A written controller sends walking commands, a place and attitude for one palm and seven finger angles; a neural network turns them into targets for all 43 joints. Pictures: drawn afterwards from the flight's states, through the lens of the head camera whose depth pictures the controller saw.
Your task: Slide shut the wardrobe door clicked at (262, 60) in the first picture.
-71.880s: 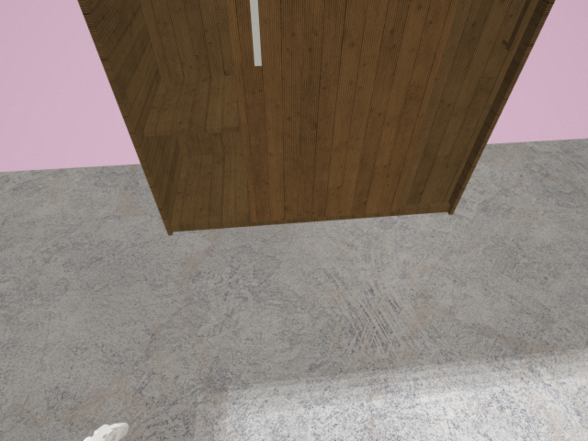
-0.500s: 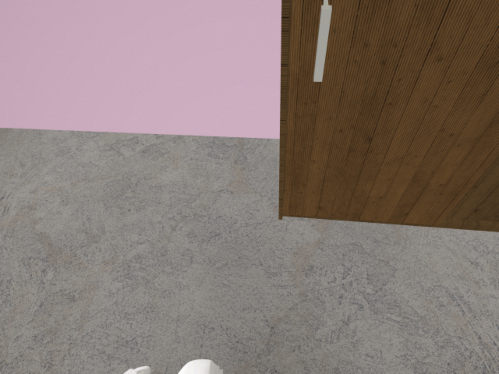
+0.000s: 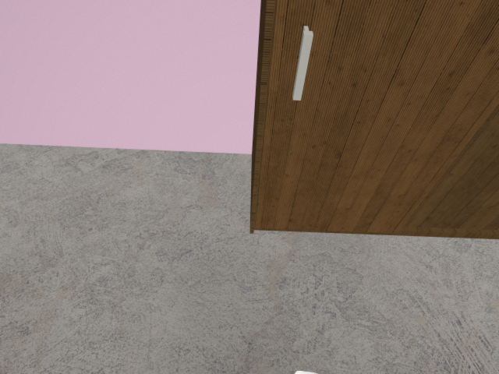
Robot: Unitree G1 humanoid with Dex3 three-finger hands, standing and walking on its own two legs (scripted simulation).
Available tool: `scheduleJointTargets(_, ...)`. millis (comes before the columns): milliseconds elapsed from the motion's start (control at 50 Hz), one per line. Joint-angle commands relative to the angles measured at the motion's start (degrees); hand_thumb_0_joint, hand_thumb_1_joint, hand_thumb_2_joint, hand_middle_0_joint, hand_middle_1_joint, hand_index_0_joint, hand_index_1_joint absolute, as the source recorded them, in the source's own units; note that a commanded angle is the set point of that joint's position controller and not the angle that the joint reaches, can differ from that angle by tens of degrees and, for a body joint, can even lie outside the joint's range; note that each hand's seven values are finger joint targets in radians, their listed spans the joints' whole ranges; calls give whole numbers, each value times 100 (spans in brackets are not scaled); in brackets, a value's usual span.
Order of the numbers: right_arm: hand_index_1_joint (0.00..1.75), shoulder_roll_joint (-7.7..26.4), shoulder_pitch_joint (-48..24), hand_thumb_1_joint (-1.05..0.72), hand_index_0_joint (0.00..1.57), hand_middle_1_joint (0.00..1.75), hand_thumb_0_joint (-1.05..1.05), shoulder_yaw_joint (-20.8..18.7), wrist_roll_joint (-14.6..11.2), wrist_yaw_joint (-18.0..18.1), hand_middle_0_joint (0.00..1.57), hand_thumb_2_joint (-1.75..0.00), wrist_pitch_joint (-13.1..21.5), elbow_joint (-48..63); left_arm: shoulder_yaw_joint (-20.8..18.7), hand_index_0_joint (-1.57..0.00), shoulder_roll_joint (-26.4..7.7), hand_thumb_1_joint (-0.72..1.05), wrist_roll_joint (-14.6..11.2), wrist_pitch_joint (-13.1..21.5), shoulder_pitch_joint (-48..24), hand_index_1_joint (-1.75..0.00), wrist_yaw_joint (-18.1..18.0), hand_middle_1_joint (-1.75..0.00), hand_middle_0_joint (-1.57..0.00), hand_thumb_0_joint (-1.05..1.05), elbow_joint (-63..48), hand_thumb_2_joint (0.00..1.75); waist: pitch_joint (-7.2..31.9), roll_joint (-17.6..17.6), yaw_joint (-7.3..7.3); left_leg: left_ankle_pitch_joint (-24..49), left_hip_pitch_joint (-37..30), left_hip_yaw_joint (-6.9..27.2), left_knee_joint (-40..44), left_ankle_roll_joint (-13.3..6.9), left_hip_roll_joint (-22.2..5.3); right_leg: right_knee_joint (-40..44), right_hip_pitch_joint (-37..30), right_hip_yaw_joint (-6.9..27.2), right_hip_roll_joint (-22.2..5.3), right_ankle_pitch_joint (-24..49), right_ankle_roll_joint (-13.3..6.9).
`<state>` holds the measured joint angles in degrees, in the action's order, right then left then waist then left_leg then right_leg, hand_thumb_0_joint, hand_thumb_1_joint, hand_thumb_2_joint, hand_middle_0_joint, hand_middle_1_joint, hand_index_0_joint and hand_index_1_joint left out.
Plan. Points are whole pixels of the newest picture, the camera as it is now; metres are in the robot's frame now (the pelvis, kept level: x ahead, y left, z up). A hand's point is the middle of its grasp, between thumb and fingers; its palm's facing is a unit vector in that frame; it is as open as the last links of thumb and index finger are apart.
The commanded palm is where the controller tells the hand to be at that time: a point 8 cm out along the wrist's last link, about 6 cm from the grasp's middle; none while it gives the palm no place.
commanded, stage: take the last steps up to it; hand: right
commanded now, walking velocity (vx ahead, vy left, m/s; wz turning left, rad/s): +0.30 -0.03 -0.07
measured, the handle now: (301, 64) +0.81 -0.08 +0.10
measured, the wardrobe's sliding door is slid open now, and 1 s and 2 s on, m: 0.00 0.00 0.00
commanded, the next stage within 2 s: come to a stop and stand still in 0.66 s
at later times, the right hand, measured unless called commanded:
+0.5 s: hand out of the picture +0.16 -0.26 -0.18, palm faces +0.04 +0.99 -0.16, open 7.4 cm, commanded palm none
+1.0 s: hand (361, 309) +0.30 -0.23 -0.19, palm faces +0.03 +0.98 -0.18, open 7.2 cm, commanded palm none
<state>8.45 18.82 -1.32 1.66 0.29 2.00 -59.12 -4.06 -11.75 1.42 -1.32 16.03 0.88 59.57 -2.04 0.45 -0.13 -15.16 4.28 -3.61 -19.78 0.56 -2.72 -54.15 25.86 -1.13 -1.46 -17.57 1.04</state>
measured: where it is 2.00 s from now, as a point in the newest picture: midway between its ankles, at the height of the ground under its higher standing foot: outside the picture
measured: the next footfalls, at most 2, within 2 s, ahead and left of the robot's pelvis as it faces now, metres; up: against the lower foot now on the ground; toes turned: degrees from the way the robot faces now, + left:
right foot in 0.18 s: +0.12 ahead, -0.15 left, +0.00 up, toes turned -8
left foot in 0.72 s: +0.32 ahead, +0.07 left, +0.00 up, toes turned +7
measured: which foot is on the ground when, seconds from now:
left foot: down 0.00-0.20, up 0.22-0.70, down 0.72-1.00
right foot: up 0.00-0.16, down 0.18-0.72, up 0.74-0.98, down 1.00-1.00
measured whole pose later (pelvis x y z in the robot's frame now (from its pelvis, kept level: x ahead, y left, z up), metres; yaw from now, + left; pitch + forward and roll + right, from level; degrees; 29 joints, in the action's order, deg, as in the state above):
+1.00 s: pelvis +0.24 -0.05 -0.01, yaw +0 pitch -1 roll +1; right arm 9.7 10.1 -2.2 1.3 1.6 0.5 -59.6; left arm -2.4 -8.0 0.1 -0.3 14.3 -1.9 60.9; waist -4.5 -0.3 -0.1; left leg -11.6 16.0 -7.4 -28.8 -1.2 -1.3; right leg -33.5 16.8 -3.3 -3.0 -16.4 2.1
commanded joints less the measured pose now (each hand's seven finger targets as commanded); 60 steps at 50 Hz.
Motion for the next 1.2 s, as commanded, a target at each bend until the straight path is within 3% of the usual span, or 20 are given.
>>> scheduleJointTargets(0, 30, 868, 695, -90, 20, 30, 0, -194, 14, 52, 20, -90, 172, -75, -4, -20, -207, 90, -13, 222, -686, -30, 10, -30, -20, 0, -535, 90, -362, -1008, 370, 941, -551, 956, 747, -800, -1437, 617, 836, -178, -179, -84, 40)
scheduleJointTargets(100, 30, 972, 653, -90, 20, 30, 0, -213, 24, 32, 20, -90, 107, -232, 91, -20, -71, 90, -43, 365, -560, -30, -2, -30, -20, 0, -462, 90, -394, -1176, 252, 1301, 70, 631, 209, -712, -1327, 2161, -545, -628, 85, 22, -105)
scheduleJointTargets(140, 30, 871, 481, -90, 20, 30, 0, -199, -39, 8, 20, -90, 69, -203, 46, -20, -324, 90, -24, 456, 486, -30, -98, -30, -20, 0, -116, 90, 68, -560, -242, 1492, 966, 207, -1200, -465, -882, 2949, -2430, -502, 152, 444, -236)
scheduleJointTargets(180, 30, 405, 257, -90, 20, 30, 0, -112, -83, -29, 20, -90, 60, 165, -204, -20, -1328, 90, 10, 455, 1697, -30, -220, -30, -20, 0, 53, 90, 716, 1692, -697, -1925, 2878, -316, -3976, -72, 132, 3860, -3589, 2498, -2207, 571, -1159)
scheduleJointTargets(200, 30, 518, -135, -90, 20, 30, 0, -119, -58, 3, 20, -90, 40, 294, -188, -20, -1328, 90, -1, 372, 1575, -30, -237, -30, -20, 0, 31, 90, 270, 1010, -700, -1917, 3140, 179, -4625, -210, -104, 3934, -3085, 2518, -2389, 421, -1422)
scheduleJointTargets(260, 30, 416, -72, -90, 20, 30, 0, -172, -7, -75, 20, -90, -22, 42, 35, -20, -469, 90, 2, 453, 438, -30, -236, -30, -20, 0, -192, 90, -587, 729, -135, -691, 2871, 362, -4833, -215, -453, 4329, -1486, 1325, -1686, 128, -1112)
scheduleJointTargets(320, 30, 270, 269, -90, 20, 30, 0, -157, -8, -94, 20, -90, -103, -74, 71, -20, -299, 90, -32, 550, 442, -30, -247, -30, -20, 0, -148, 90, -435, 653, 92, -156, 2659, 233, -4553, -89, -392, 4417, -1437, 575, -1411, 985, -1034)
scheduleJointTargets(580, 30, 291, -1182, -90, 20, 30, 0, -142, -39, -103, 20, -90, -128, 474, 81, -20, -218, 90, 59, 484, 1144, -30, -297, -30, -20, 0, 196, 90, -718, 441, -155, 239, 2486, -147, -1927, -189, -179, 3974, -2218, 157, -1503, 2861, -1064)
scheduleJointTargets(640, 30, 436, -433, -90, 20, 30, 0, -189, -35, -92, 20, -90, -41, 251, 97, -20, -256, 90, 22, 452, 1066, -30, -310, -30, -20, 0, 262, 90, -270, 150, 221, 543, 1007, -274, -1077, -305, 64, 2993, -1976, -82, -1273, 3228, -836)
scheduleJointTargets(660, 30, 647, 192, -90, 20, 30, 0, -245, -21, -65, 20, -90, 25, 45, 109, -20, -203, 90, -26, 466, 1046, -30, -286, -30, -20, 0, 274, 90, 98, -187, 494, 954, -25, -78, -829, -373, -27, 2166, -1572, -237, -992, 2957, -650)
scheduleJointTargets(680, 30, 1029, 816, -90, 20, 30, 0, -351, 1, -10, 20, -90, 106, -154, 120, -20, -15, 90, -80, 487, 1129, -30, -247, -30, -20, 0, 208, 90, 650, -991, 670, 1768, -1168, 1204, -726, -776, -1070, 905, -556, -609, -408, 1494, -401)
scheduleJointTargets(700, 30, 1360, 1089, -90, 20, 30, 0, -392, -78, 22, 20, -90, 102, -210, 140, -20, 74, 90, -123, 414, 1186, -30, -234, -30, -20, 0, 111, 90, 873, -1759, 606, 2321, -1328, 2554, 37, -1442, -2170, -679, 56, -687, 170, -1710, -228)
scheduleJointTargets(740, 30, 1124, 222, -90, 20, 30, 0, -342, -104, 89, 20, -90, 83, -5, 102, -20, 102, 90, -104, 340, 776, -30, -211, -30, -20, 0, 126, 90, 222, -891, 411, 1088, -65, 2298, 547, -1520, -1990, -1471, 280, -15, -228, -1403, -281)
scheduleJointTargets(800, 30, 596, -709, -90, 20, 30, 0, -167, -85, 152, 20, -90, 78, 237, 198, -20, 353, 90, -94, 178, 987, -30, -252, -30, -20, 0, 308, 90, 50, -417, -123, 2604, 1174, 835, 545, -1068, -1540, -375, -634, 111, -510, -682, -45)
scheduleJointTargets(880, 30, 767, -589, -90, 20, 30, 0, -207, -25, 190, 20, -90, 23, 186, 223, -20, 450, 90, -131, 66, 906, -30, -267, -30, -20, 0, 304, 90, 530, -453, -12, 3525, 787, 601, 12, -1091, -1377, 1308, -1092, -204, -202, -465, 110)
scheduleJointTargets(940, 30, 900, -640, -90, 20, 30, 0, -246, -71, 196, 20, -90, -79, 130, 159, -20, 278, 90, -106, 35, 885, -30, -285, -30, -20, 0, 241, 90, 582, -557, -84, 2861, 836, 660, -418, -886, -1322, 2530, -1604, -225, -127, 457, 155)
scheduleJointTargets(980, 30, 766, -625, -90, 20, 30, 0, -240, -118, 156, 20, -90, -197, 201, 67, -20, -112, 90, -68, 74, 784, -30, -304, -30, -20, 0, 92, 90, 499, -2, -38, 1748, 1311, 370, -936, -435, -782, 2998, -1960, 282, -680, 1952, -111)
scheduleJointTargets(1020, 30, 512, -453, -90, 20, 30, 0, -192, -110, 169, 20, -90, -307, 229, 27, -20, -461, 90, -25, 73, 155, -30, -337, -30, -20, 0, -210, 90, 127, 701, 191, -5, 895, -44, -1403, -75, -161, 3451, -930, 850, -1524, 2794, -676)
scheduleJointTargets(1100, 30, 524, -313, -90, 20, 30, 0, -173, -73, 175, 20, -90, -482, 134, 78, -20, -392, 90, -6, 87, -351, -30, -404, -30, -20, 0, -392, 90, -372, 829, 196, -1408, 1256, 359, -2994, -66, -10, 3894, -535, 1000, -1681, 2696, -1146)
scheduleJointTargets(1180, 30, 498, -236, -90, 20, 30, 0, -142, -90, 166, 20, -90, -459, 192, -5, -20, -645, 90, 13, 65, -328, -30, -419, -30, -20, 0, -399, 90, 241, 723, 50, -1377, 1650, 356, -2605, 22, 63, 3362, -1958, 935, -1647, 3895, -1220)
